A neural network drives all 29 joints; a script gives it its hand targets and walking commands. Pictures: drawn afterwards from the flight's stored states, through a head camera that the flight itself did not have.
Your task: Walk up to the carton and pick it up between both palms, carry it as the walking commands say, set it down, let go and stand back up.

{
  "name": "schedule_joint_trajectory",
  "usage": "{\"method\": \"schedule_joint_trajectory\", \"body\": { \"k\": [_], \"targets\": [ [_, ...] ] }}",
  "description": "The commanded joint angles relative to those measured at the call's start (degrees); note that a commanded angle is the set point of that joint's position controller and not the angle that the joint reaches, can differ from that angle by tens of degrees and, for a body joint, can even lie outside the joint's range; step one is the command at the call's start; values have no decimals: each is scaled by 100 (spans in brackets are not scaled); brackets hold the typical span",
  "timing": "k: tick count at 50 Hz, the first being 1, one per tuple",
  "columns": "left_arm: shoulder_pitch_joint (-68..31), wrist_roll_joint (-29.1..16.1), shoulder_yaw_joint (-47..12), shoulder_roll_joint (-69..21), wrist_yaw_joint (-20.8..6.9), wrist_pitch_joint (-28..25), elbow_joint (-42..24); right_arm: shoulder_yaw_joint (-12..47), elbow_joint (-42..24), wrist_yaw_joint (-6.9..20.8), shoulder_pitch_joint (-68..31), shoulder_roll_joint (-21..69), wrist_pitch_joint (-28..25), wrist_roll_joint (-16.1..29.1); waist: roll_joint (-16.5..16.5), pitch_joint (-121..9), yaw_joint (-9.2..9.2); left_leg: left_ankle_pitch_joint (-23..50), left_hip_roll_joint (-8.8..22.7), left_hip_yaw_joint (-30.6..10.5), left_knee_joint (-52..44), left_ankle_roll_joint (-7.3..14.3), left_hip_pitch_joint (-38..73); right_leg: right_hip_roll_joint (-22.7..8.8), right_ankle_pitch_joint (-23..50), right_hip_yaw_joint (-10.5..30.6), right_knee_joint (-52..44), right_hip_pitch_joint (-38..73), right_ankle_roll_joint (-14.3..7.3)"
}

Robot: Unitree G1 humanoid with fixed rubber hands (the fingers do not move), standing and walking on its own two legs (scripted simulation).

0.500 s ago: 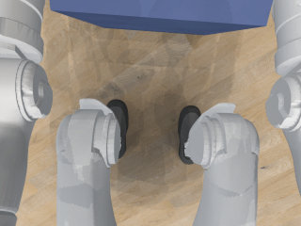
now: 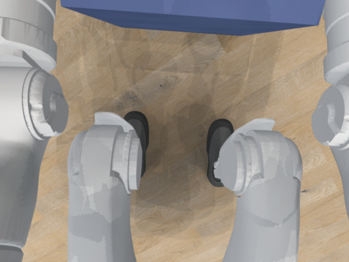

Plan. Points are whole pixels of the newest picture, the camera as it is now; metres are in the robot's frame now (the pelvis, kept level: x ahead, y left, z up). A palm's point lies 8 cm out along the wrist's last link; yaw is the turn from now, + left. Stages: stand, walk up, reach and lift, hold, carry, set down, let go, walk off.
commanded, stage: reach and lift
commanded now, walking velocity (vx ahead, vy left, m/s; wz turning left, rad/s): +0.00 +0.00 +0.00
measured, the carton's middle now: out of the picture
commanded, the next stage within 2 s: none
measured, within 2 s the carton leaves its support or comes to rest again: leaves its support in 0.64 s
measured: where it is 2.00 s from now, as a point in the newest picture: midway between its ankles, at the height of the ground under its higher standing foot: (176, 160)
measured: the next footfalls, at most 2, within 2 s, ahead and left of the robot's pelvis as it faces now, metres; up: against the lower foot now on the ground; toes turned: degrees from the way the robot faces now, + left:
none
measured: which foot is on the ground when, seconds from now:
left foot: down 0.00-1.00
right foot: down 0.00-1.00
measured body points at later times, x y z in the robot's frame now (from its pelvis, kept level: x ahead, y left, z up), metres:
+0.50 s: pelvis +0.01 +0.00 -0.01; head +0.39 +0.00 +0.21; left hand +0.59 +0.20 -0.17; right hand +0.60 -0.18 -0.17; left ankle +0.11 +0.13 -0.34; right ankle +0.11 -0.12 -0.34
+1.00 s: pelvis +0.01 +0.00 +0.04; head +0.37 +0.01 +0.29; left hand +0.59 +0.20 -0.10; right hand +0.59 -0.18 -0.10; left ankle +0.11 +0.13 -0.34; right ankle +0.11 -0.12 -0.34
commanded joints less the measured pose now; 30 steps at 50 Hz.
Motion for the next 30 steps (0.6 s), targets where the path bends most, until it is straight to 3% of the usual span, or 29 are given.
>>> {"method": "schedule_joint_trajectory", "body": {
  "k": [1, 7, 15, 21, 30],
  "targets": [
    [-2169, 28, -968, -4435, -1125, 292, -715, 1055, -1043, 1395, -2623, 4629, 301, 77, 29, -6288, 59, 1641, -239, 309, -766, 207, 3354, 197, 1561, -380, -868, 2458, -127],
    [-2010, 57, -918, -4968, -1520, 565, -952, 1089, -1196, 1677, -2393, 5229, 577, -20, -11, -6082, 129, 1389, -204, 380, -726, 255, 2885, 172, 1421, -389, -823, 2355, -170],
    [-1804, 23, -1020, -5155, -1684, 697, -1163, 1230, -1456, 1769, -2250, 5507, 724, 19, 18, -6120, 132, 1512, -174, 401, -676, 285, 2675, 163, 1677, -327, -796, 2426, -211],
    [-1922, -41, -1126, -5194, -1652, 693, -1446, 1347, -1790, 1719, -2461, 5521, 714, 61, 18, -6678, 159, 1697, -171, 445, -679, 275, 2852, 174, 1899, -334, -785, 2697, -213],
    [-2843, -607, -1824, -5323, -1311, 636, -2781, 1817, -2889, 1503, -3237, 5634, 662, 418, -23, -9585, 157, 2775, -257, 574, -777, 162, 4047, 287, 2999, -505, -826, 3822, -150]
  ]
}}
